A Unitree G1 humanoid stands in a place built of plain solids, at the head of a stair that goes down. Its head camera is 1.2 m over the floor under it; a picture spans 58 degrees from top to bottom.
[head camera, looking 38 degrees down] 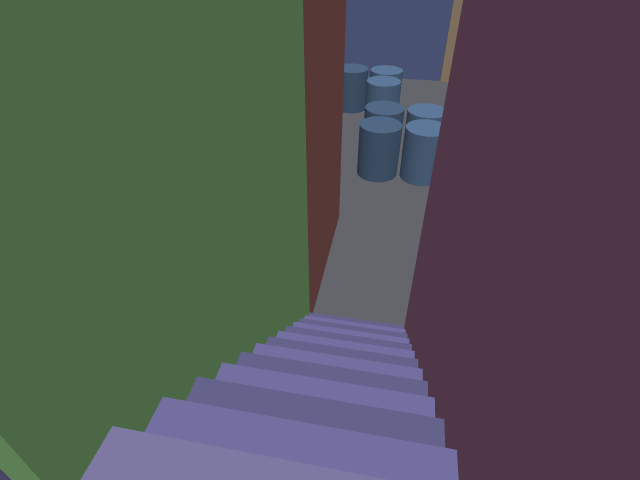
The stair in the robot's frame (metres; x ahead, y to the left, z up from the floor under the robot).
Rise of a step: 0.19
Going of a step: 0.22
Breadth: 1.02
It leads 11 degrees to the right of straight ahead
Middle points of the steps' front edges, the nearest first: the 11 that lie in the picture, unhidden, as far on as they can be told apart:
0.57 0.10 0.00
0.78 0.06 -0.19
1.00 0.02 -0.39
1.21 -0.02 -0.58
1.43 -0.06 -0.78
1.64 -0.10 -0.97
1.86 -0.14 -1.17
2.07 -0.19 -1.36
2.29 -0.23 -1.56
2.50 -0.27 -1.75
2.72 -0.31 -1.94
